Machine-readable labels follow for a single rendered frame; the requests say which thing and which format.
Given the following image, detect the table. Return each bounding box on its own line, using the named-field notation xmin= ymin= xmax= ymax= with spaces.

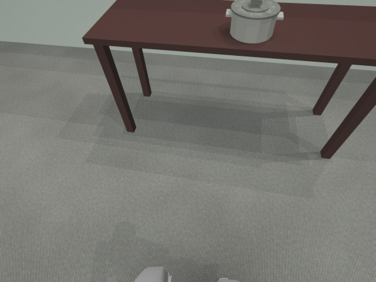
xmin=82 ymin=0 xmax=376 ymax=159

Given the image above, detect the left robot thigh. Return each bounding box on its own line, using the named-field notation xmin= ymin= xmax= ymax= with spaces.
xmin=134 ymin=267 xmax=172 ymax=282

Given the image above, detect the lid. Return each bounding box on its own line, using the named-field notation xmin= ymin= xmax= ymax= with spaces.
xmin=231 ymin=0 xmax=281 ymax=20

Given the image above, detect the pot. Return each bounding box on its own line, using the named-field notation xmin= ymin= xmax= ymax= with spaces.
xmin=226 ymin=9 xmax=284 ymax=43

